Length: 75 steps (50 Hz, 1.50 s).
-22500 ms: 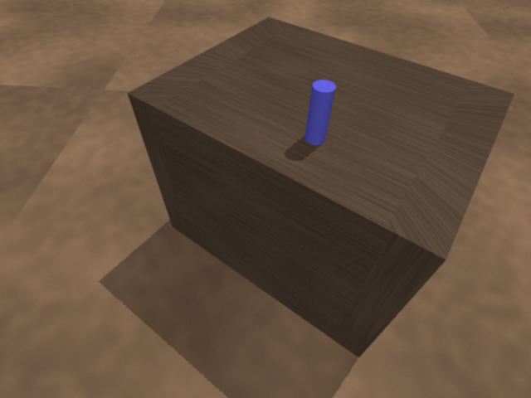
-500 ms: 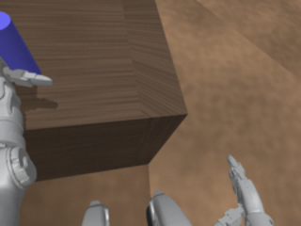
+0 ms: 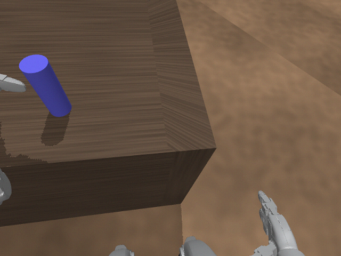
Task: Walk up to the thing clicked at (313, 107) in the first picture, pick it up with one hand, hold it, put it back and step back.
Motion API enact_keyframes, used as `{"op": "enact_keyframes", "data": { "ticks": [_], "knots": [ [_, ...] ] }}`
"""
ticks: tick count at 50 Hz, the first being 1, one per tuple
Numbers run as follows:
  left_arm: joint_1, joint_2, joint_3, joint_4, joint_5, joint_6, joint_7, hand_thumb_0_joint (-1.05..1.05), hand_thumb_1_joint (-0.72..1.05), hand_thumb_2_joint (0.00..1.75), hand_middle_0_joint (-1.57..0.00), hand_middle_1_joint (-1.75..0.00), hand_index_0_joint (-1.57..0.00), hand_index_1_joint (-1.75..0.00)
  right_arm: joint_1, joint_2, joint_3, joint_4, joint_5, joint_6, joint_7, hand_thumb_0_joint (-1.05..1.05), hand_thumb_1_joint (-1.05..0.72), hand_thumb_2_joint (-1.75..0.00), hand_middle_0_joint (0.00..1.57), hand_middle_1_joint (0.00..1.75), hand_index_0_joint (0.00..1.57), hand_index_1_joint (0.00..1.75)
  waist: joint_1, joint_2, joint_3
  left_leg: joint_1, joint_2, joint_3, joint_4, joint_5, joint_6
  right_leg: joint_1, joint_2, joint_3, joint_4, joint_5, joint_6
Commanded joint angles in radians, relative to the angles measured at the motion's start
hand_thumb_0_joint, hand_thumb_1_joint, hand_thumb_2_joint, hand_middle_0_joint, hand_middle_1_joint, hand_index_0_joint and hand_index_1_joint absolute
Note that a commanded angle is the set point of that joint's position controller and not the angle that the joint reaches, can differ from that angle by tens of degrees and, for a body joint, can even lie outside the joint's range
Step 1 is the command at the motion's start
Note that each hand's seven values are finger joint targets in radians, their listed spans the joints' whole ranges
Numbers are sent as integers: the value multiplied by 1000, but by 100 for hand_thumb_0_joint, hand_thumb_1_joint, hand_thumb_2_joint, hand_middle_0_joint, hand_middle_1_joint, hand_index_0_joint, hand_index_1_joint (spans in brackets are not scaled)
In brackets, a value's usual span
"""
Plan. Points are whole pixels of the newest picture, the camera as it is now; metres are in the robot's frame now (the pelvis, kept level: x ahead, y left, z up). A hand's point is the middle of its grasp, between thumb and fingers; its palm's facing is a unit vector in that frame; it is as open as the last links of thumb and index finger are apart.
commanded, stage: sink last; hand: left
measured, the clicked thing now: (49, 89) +0.51 +0.23 +0.06
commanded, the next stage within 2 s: home in 1.12 s
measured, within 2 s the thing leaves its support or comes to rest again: neither
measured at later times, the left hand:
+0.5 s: hand out of the picture +0.35 +0.31 +0.12, palm faces +0.36 -0.86 -0.37, open 17.6 cm
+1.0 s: hand out of the picture +0.15 +0.24 +0.12, palm faces +0.37 -0.83 -0.42, open 17.4 cm
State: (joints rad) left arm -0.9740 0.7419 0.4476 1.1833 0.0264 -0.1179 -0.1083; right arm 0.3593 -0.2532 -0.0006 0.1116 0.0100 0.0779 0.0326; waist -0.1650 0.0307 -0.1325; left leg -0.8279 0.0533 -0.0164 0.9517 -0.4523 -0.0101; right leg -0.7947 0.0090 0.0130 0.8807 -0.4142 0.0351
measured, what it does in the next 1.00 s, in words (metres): stands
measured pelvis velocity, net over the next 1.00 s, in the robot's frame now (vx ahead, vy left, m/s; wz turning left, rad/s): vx -0.01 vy -0.02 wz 0.06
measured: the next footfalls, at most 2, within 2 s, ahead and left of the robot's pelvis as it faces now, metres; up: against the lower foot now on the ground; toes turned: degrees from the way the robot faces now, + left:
none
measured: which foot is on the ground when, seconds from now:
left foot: down 0.00-1.00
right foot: down 0.00-1.00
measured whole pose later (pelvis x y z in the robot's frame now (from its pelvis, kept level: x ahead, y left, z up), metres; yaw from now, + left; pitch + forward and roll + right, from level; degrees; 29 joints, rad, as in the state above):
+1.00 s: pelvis -0.01 -0.02 +0.01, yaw +3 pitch +6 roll +1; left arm 0.59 0.32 0.32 -0.38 -0.10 -0.02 0.01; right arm 0.47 -0.23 -0.16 0.14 0.07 0.08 -0.05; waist 0.06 0.04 -0.12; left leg -0.54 0.01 -0.03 0.86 -0.42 -0.03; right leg -0.54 -0.04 -0.01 0.89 -0.45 0.02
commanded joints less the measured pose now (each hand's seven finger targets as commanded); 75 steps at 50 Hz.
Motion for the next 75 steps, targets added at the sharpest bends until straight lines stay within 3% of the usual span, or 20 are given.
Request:
{"op": "enact_keyframes", "data": {
  "ticks": [1,3,7,8,13,15,17,19,22,25,27,32,34,39,50,60,62,69,72,75],
  "knots": [
    [-330,400,59,-213,32,-21,55,0,-56,5,-6,-6,-7,-6,35,-167,-88,-175,17,-22,-2,0,58,-5,5,5,5,5,45,67,-462,323,-29,22,-121,473,14,289,22,-39,-91,443,-40],
    [-284,401,68,-195,38,-16,68,0,-58,6,-6,-4,-5,-6,-1,-110,-22,-192,24,-10,13,0,54,-6,5,5,5,5,71,48,-452,270,-40,35,-126,481,22,365,10,-23,-95,509,-32],
    [-222,381,59,-266,38,3,83,0,-59,6,-7,-4,-5,-6,34,-171,-95,-130,26,5,17,0,54,-7,5,5,5,5,83,163,-471,427,-31,30,-144,563,4,279,13,-31,-117,462,-44],
    [-263,346,26,-346,33,1,81,0,-60,6,-7,-4,-5,-6,29,-129,-62,-121,28,2,25,0,53,-7,5,5,5,5,85,203,-483,472,-27,28,-139,592,0,256,14,-35,-123,455,-44],
    [2,220,-7,-436,10,37,104,0,-60,6,-7,-4,-5,-6,6,-214,-160,-74,36,-14,15,0,51,-7,5,5,5,5,99,168,-446,538,-8,13,-171,605,-14,251,21,-59,-141,409,-52],
    [16,130,-63,-674,-10,34,103,0,-60,6,-7,-4,-5,-6,36,-135,-104,-3,41,-23,16,0,51,-7,5,5,5,5,124,207,-431,566,-5,6,-184,627,-20,246,22,-70,-137,393,-56],
    [279,109,-33,-746,-29,50,114,0,-58,5,-7,-4,-5,-5,7,-197,-165,-27,48,-31,3,0,52,-7,5,5,5,5,147,158,-375,550,-3,4,-199,612,-21,264,22,-81,-144,364,-55],
    [398,21,-72,-949,-48,52,113,0,-58,5,-7,-4,-5,-5,-1,-142,-118,-36,50,-37,5,0,51,-7,5,5,5,5,165,130,-344,531,0,1,-212,615,-21,297,22,-90,-138,361,-54],
    [553,73,11,-1246,-74,57,135,0,-57,4,-6,-4,-5,-5,45,-180,-184,18,61,-22,-15,0,52,-7,5,5,5,5,178,135,-273,497,-16,13,-227,562,-17,325,14,-84,-140,357,-52],
    [743,-12,15,-1413,-94,63,147,0,-56,3,-6,-4,-6,-5,57,-139,-166,-2,64,-17,-29,0,50,-7,5,5,5,5,173,74,-228,471,-29,29,-232,490,-8,365,7,-72,-146,368,-41],
    [846,-2,58,-1504,-105,62,162,0,-56,3,-6,-4,-6,-4,38,-177,-215,-32,64,-14,-45,0,51,-7,5,5,5,5,185,77,-192,451,-36,34,-239,455,-9,378,1,-65,-152,346,-40],
    [1121,-127,26,-1641,-117,59,165,0,-54,3,-5,-4,-5,-4,45,-117,-191,-84,58,-17,-65,0,52,-6,5,5,5,5,193,22,-128,418,-54,56,-226,371,2,374,-15,-53,-167,347,-23],
    [1231,-210,-37,-1638,-118,61,155,0,-53,3,-5,-4,-5,-4,42,-121,-195,-113,55,-25,-71,0,54,-6,5,5,5,5,179,-12,-99,417,-57,58,-226,340,9,362,-18,-55,-166,332,-17],
    [1436,-217,-17,-1754,-123,50,147,0,-52,2,-5,-4,-6,-3,69,-128,-223,-137,58,-38,-77,0,54,-6,5,5,5,5,199,-26,-45,384,-59,53,-229,270,14,317,-15,-68,-165,237,-17],
    [1450,-214,1,-1793,-126,5,141,0,-54,3,-5,-5,-6,-5,95,-87,-206,-141,52,-74,-98,0,53,-6,5,5,5,5,195,-26,43,294,-76,58,-219,29,22,207,-38,-33,-195,-33,-13],
    [1508,-203,43,-1754,-118,-42,166,0,-59,3,-7,-8,-8,-7,67,-119,-243,-135,42,-131,-110,0,45,-8,5,6,5,6,216,-24,-2,285,-70,51,-215,67,20,256,-26,-48,-164,10,-21],
    [1486,-198,56,-1726,-121,-51,166,0,-57,5,-5,-5,-5,-5,66,-92,-213,-117,42,-135,-107,0,37,-16,11,13,11,13,221,-35,33,276,-71,53,-209,62,20,248,-32,-36,-182,-5,-16],
    [1482,-325,-99,-1601,-110,-72,147,0,-59,4,-5,-5,-5,-5,20,7,-58,-146,45,-148,-99,0,-18,-48,13,18,13,18,228,-57,38,276,-71,57,-215,92,23,246,-28,-45,-164,31,-17],
    [1481,-339,-144,-1583,-98,-69,149,0,-54,7,-5,-6,-5,-5,49,1,-46,-141,36,-153,-101,0,-33,-57,14,20,14,20,210,-25,-7,299,-67,53,-213,123,20,252,-21,-54,-136,70,-20],
    [1500,-352,-184,-1556,-88,-44,150,0,-56,5,-5,-5,-5,-5,90,-55,-97,-127,26,-149,-107,0,-52,-68,16,24,16,24,189,-9,-32,307,-65,49,-207,148,17,234,-13,-59,-117,102,-26]
  ]
}}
